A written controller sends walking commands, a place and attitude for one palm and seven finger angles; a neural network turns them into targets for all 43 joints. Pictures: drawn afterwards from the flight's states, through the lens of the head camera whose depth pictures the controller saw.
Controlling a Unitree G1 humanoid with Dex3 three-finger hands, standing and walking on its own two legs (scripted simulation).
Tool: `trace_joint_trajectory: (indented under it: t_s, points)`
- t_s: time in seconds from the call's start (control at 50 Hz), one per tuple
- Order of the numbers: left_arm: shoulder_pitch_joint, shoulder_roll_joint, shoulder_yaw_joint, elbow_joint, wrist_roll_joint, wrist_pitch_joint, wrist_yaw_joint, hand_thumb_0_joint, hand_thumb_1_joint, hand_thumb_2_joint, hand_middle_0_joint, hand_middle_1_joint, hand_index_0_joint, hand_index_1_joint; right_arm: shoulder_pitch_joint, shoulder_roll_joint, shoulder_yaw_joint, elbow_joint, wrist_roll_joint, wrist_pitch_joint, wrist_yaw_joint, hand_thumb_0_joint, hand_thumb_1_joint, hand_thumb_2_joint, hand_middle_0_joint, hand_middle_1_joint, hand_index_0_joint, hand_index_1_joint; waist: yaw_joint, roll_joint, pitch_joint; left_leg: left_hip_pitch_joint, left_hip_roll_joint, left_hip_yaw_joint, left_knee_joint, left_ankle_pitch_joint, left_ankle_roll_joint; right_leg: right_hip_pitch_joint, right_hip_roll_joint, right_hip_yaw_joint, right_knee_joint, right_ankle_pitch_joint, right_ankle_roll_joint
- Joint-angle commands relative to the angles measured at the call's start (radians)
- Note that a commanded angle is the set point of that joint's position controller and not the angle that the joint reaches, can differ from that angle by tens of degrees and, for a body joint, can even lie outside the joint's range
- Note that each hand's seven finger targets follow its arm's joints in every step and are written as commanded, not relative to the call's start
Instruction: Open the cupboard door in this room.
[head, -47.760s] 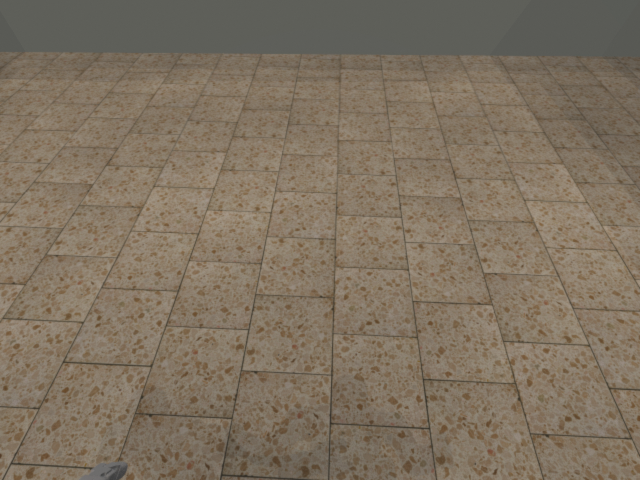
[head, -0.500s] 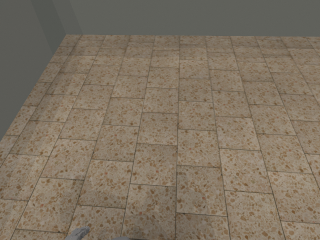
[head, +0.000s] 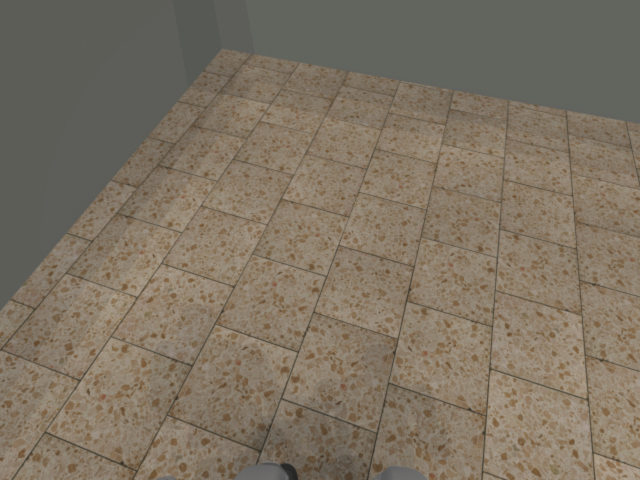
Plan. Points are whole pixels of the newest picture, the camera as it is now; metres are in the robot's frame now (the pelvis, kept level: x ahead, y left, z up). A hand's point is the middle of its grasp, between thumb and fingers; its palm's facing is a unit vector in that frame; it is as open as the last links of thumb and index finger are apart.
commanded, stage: turn to face it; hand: left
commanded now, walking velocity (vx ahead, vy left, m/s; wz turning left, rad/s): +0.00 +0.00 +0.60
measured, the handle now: out of the picture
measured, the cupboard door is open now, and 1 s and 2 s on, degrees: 44 44 44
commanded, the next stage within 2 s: none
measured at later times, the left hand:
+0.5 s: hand out of the picture +0.01 +0.14 -0.17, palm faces +0.37 -0.90 -0.24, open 7.4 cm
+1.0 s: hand out of the picture +0.07 +0.10 -0.14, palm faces +0.60 -0.75 -0.28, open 7.4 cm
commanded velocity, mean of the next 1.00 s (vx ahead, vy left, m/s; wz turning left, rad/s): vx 0.00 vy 0.00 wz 0.60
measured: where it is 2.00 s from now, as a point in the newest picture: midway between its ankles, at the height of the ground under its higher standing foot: outside the picture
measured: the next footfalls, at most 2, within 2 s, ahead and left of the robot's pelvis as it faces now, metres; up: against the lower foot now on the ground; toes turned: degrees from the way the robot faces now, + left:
right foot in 0.16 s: +0.06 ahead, -0.17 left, +0.00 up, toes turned +5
left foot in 0.50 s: +0.06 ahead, +0.07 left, +0.00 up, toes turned +28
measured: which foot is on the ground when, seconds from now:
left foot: down 0.00-0.14, up 0.16-0.48, down 0.50-0.84, up 0.86-1.00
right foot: up 0.00-0.14, down 0.16-0.50, up 0.52-0.82, down 0.84-1.00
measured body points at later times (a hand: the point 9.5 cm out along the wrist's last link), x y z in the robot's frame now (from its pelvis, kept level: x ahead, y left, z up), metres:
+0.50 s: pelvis +0.06 -0.06 -0.01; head +0.11 -0.03 +0.44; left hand -0.01 +0.19 -0.16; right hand +0.28 -0.26 -0.14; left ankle +0.03 +0.05 -0.73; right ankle +0.03 -0.18 -0.73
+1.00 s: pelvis +0.11 -0.11 +0.00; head +0.17 -0.10 +0.45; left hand +0.03 +0.14 -0.12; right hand +0.33 -0.27 -0.15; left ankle +0.00 -0.01 -0.64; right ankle +0.17 -0.19 -0.73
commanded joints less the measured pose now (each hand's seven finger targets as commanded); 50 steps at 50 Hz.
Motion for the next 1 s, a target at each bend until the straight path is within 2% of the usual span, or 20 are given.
trace_joint_trajectory:
  t_s: [0.0,0.08,0.1,0.12,0.14,0.2,0.24,0.34,0.42,0.46,0.48,0.5,0.6,0.72,0.78,0.8,0.82,0.84,0.9,0.98]
  points:
    - [0.044,0.067,0.015,-0.087,0.003,-0.01,0.008,0.0,0.9,0.9,-0.2,-0.3,-0.2,-0.3,0.043,-0.21,-0.073,-0.077,0.003,-0.005,-0.003,0.0,-0.9,-0.9,0.2,0.3,0.2,0.3,-0.022,0.125,-0.168,0.116,0.226,-0.317,-0.222,-0.048,0.108,0.072,0.034,-0.018,-0.16,0.005,0.007]
    - [0.124,0.1,0.024,-0.091,0.001,-0.019,0.012,0.0,0.9,0.9,-0.2,-0.3,-0.2,-0.3,-0.021,-0.208,-0.087,-0.114,0.01,0.012,0.003,0.0,-0.9,-0.9,0.2,0.3,0.2,0.3,0.025,0.136,-0.159,0.009,0.16,-0.321,-0.149,-0.075,0.061,0.286,0.06,-0.039,-0.472,0.139,-0.002]
    - [0.16,0.147,0.035,-0.089,0.007,-0.026,0.018,0.0,0.9,0.9,-0.2,-0.3,-0.2,-0.3,-0.034,-0.173,-0.086,-0.127,0.017,0.015,0.008,0.0,-0.9,-0.9,0.2,0.3,0.2,0.3,0.046,0.035,-0.16,-0.096,0.096,-0.275,-0.059,-0.149,0.013,0.403,-0.021,0.037,-0.622,0.127,-0.029]
    - [0.182,0.245,0.052,-0.1,0.023,-0.035,0.026,0.0,0.9,0.9,-0.2,-0.3,-0.2,-0.3,-0.045,-0.114,-0.077,-0.152,0.026,0.015,0.016,0.0,-0.9,-0.9,0.2,0.3,0.2,0.3,0.065,-0.229,-0.142,-0.268,-0.035,-0.103,0.177,-0.31,-0.069,0.469,-0.28,0.322,-0.765,0.054,-0.116]
    - [0.12,0.281,0.044,-0.123,0.021,-0.03,0.026,0.0,0.9,0.9,-0.2,-0.3,-0.2,-0.3,-0.076,-0.117,-0.077,-0.169,0.016,0.01,0.022,0.0,-0.9,-0.9,0.2,0.3,0.2,0.3,0.058,-0.288,-0.087,-0.263,-0.041,-0.033,0.441,-0.437,-0.085,0.334,-0.45,0.401,-0.794,0.168,-0.202]
    - [0.018,0.179,0.017,-0.135,0.011,-0.043,0.03,0.0,0.9,0.9,-0.2,-0.3,-0.2,-0.3,-0.055,-0.113,-0.069,-0.123,0.015,0.028,0.031,0.0,-0.9,-0.9,0.2,0.3,0.2,0.3,-0.011,-0.226,-0.042,-0.248,0.045,-0.038,0.691,-0.298,-0.104,0.301,-0.296,0.132,-0.653,0.59,-0.181]
    - [0.046,0.173,0.015,-0.131,0.014,-0.047,0.03,0.0,0.9,0.9,-0.2,-0.3,-0.2,-0.3,-0.07,-0.09,-0.056,-0.123,0.02,0.03,0.037,0.0,-0.9,-0.9,0.2,0.3,0.2,0.3,-0.001,-0.206,-0.057,-0.219,0.046,0.01,0.577,-0.291,-0.114,0.381,-0.263,0.018,-0.6,0.797,-0.15]
    - [0.156,0.231,0.026,-0.097,0.015,-0.045,0.028,0.0,0.9,0.9,-0.2,-0.3,-0.2,-0.3,-0.154,-0.077,-0.032,-0.142,0.025,0.026,0.044,0.0,-0.9,-0.9,0.2,0.3,0.2,0.3,0.052,-0.21,-0.089,-0.108,0.015,0.103,0.289,-0.288,-0.106,0.496,-0.275,-0.053,-0.527,1.014,-0.136]
    - [0.133,0.259,0.036,-0.097,0.012,-0.046,0.023,0.0,0.9,0.9,-0.2,-0.3,-0.2,-0.3,-0.092,-0.109,-0.035,-0.139,0.025,0.018,0.038,0.0,-0.9,-0.9,0.2,0.3,0.2,0.3,0.007,-0.223,-0.14,0.062,-0.02,0.147,0.071,-0.199,-0.075,0.476,-0.279,-0.113,-0.396,1.092,-0.109]
    - [0.098,0.251,0.035,-0.121,-0.003,-0.044,0.015,0.0,0.9,0.9,-0.2,-0.3,-0.2,-0.3,0.046,-0.195,-0.059,-0.107,0.012,0.007,0.032,0.0,-0.9,-0.9,0.2,0.3,0.2,0.3,-0.078,-0.079,-0.224,0.41,0.074,0.069,-0.066,0.187,-0.018,0.232,-0.248,-0.175,-0.138,0.826,-0.037]
    - [0.074,0.172,0.016,-0.166,-0.012,-0.039,0.005,0.0,0.9,0.9,-0.2,-0.3,-0.2,-0.3,0.128,-0.317,-0.091,-0.099,0.006,0.002,0.026,0.0,-0.9,-0.9,0.2,0.3,0.2,0.3,-0.119,0.252,-0.271,0.593,0.389,-0.354,-0.079,0.63,0.164,-0.087,-0.084,-0.176,0.121,-0.019,0.036]
    - [0.019,0.174,0.012,-0.206,0.0,-0.023,0.017,0.0,0.9,0.9,-0.2,-0.3,-0.2,-0.3,0.178,-0.342,-0.092,-0.079,0.018,0.012,0.025,0.0,-0.9,-0.9,0.2,0.3,0.2,0.3,-0.121,0.171,-0.26,0.532,0.473,-0.367,-0.086,0.696,0.239,-0.128,-0.063,-0.046,0.211,-0.216,0.023]
    - [0.025,0.146,0.02,-0.137,0.004,0.006,0.004,0.0,0.9,0.9,-0.2,-0.3,-0.2,-0.3,-0.029,-0.244,-0.064,-0.126,0.013,-0.001,-0.003,0.0,-0.9,-0.9,0.2,0.3,0.2,0.3,-0.015,0.149,-0.105,0.228,0.256,-0.209,-0.171,0.278,0.115,-0.073,-0.05,0.016,0.124,0.006,0.035]
    - [0.031,0.133,0.016,-0.151,0.003,0.0,0.001,0.0,0.9,0.9,-0.2,-0.3,-0.2,-0.3,-0.04,-0.249,-0.078,-0.132,0.008,0.008,0.007,0.0,-0.9,-0.9,0.2,0.3,0.2,0.3,-0.008,0.16,-0.101,0.151,0.215,-0.244,-0.161,0.129,0.098,0.08,0.019,-0.033,-0.184,0.03,0.027]
    - [0.125,0.145,0.024,-0.136,0.0,-0.017,0.004,0.0,0.9,0.9,-0.2,-0.3,-0.2,-0.3,-0.089,-0.235,-0.085,-0.151,0.015,0.017,0.008,0.0,-0.9,-0.9,0.2,0.3,0.2,0.3,0.046,0.119,-0.115,0.009,0.165,-0.257,-0.057,0.047,0.051,0.316,0.04,-0.053,-0.47,0.185,0.018]
    - [0.168,0.203,0.037,-0.133,0.011,-0.032,0.013,0.0,0.9,0.9,-0.2,-0.3,-0.2,-0.3,-0.078,-0.184,-0.079,-0.16,0.025,0.016,0.012,0.0,-0.9,-0.9,0.2,0.3,0.2,0.3,0.069,-0.06,-0.137,-0.098,0.075,-0.186,0.096,-0.106,-0.011,0.443,-0.097,0.082,-0.649,0.192,-0.014]
    - [0.173,0.309,0.054,-0.143,0.025,-0.039,0.022,0.0,0.9,0.9,-0.2,-0.3,-0.2,-0.3,-0.069,-0.112,-0.068,-0.184,0.028,0.015,0.019,0.0,-0.9,-0.9,0.2,0.3,0.2,0.3,0.078,-0.37,-0.129,-0.239,-0.076,-0.018,0.391,-0.445,-0.094,0.467,-0.396,0.403,-0.748,0.287,-0.129]
    - [0.152,0.303,0.042,-0.154,0.014,-0.036,0.024,0.0,0.9,0.9,-0.2,-0.3,-0.2,-0.3,-0.058,-0.157,-0.075,-0.179,0.02,0.022,0.023,0.0,-0.9,-0.9,0.2,0.3,0.2,0.3,0.068,-0.3,-0.129,-0.184,-0.014,-0.078,0.611,-0.465,-0.077,0.317,-0.462,0.388,-0.752,0.238,-0.2]
    - [-0.006,0.178,0.011,-0.181,0.007,-0.035,0.026,0.0,0.9,0.9,-0.2,-0.3,-0.2,-0.3,-0.045,-0.126,-0.071,-0.122,0.015,0.041,0.036,0.0,-0.9,-0.9,0.2,0.3,0.2,0.3,-0.02,-0.232,-0.049,-0.182,0.048,-0.056,0.77,-0.259,-0.104,0.233,-0.278,0.107,-0.692,0.397,-0.141]
    - [0.078,0.178,0.016,-0.153,0.009,-0.046,0.032,0.0,0.9,0.9,-0.2,-0.3,-0.2,-0.3,-0.072,-0.089,-0.05,-0.11,0.023,0.038,0.039,0.0,-0.9,-0.9,0.2,0.3,0.2,0.3,0.014,-0.179,-0.111,-0.152,0.048,0.017,0.533,-0.285,-0.125,0.424,-0.276,-0.025,-0.607,0.77,-0.147]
